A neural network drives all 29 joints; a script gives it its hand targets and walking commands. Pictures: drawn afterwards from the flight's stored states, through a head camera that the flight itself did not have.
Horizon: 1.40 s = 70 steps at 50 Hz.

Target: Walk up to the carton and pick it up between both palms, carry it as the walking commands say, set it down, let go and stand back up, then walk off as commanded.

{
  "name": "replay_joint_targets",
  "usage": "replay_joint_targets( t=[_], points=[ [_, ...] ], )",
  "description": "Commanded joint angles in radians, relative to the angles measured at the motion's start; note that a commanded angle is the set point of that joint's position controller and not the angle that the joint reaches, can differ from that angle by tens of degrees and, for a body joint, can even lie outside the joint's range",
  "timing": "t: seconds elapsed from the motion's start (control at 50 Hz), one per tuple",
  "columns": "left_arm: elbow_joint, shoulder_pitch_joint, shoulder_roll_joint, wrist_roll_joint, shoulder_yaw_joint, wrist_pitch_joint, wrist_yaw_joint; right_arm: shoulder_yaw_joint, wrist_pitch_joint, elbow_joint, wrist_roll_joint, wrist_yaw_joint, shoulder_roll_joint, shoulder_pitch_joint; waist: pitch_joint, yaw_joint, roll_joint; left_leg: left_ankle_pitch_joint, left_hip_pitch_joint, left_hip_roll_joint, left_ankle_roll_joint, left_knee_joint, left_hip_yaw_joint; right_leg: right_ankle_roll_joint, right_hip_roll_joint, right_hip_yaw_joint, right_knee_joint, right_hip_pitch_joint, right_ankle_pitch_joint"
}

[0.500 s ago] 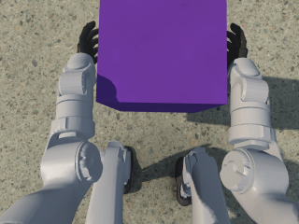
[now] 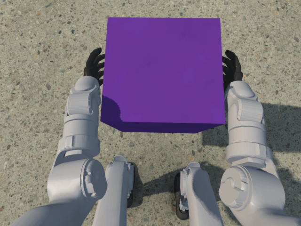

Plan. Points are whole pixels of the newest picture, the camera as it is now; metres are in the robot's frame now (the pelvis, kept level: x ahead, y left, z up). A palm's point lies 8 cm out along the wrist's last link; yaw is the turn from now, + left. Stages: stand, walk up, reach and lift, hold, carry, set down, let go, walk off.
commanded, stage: reach and lift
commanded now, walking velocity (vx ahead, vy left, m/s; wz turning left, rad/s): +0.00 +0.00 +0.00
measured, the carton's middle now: (160, 87) +0.49 +0.02 -0.12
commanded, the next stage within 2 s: none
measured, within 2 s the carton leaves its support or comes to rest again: neither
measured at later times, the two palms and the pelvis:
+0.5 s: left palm (81, 75) +0.45 +0.19 +0.01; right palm (248, 80) +0.46 -0.15 +0.02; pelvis +0.02 +0.00 +0.06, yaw +0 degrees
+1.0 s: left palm (64, 69) +0.43 +0.19 +0.09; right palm (275, 74) +0.44 -0.15 +0.10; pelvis +0.04 +0.00 +0.13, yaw +1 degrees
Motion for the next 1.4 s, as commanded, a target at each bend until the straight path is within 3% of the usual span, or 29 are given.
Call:
replay_joint_targets(
  t=[0.0, 1.0, 1.38],
  points=[
    [-0.014, -0.637, -1.029, -0.184, -0.517, -0.032, -0.265, 0.547, -0.002, 0.031, 0.171, 0.283, 1.005, -0.635, -0.978, 0.021, 0.046, 0.214, 0.777, -0.171, 0.005, -0.127, 0.097, 0.002, 0.162, -0.119, -0.201, 0.380, 0.174],
    [-0.140, -0.198, -1.097, -0.125, -0.602, -0.032, -0.334, 0.636, -0.006, -0.089, 0.112, 0.334, 1.074, -0.189, -0.656, 0.011, 0.043, 0.349, 1.251, -0.161, 0.018, -0.626, 0.033, -0.018, 0.137, -0.043, -0.698, 0.958, 0.347],
    [-0.235, 0.010, -1.086, -0.114, -0.661, -0.032, -0.327, 0.684, -0.005, -0.185, 0.092, 0.327, 1.050, 0.011, -0.513, 0.001, 0.045, 0.466, 1.515, -0.148, 0.019, -0.844, -0.003, -0.031, 0.114, -0.008, -0.922, 1.226, 0.470]
  ],
)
